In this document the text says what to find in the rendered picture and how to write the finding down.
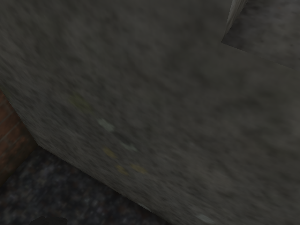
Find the robot left hand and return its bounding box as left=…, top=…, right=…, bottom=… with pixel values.
left=29, top=216, right=68, bottom=225

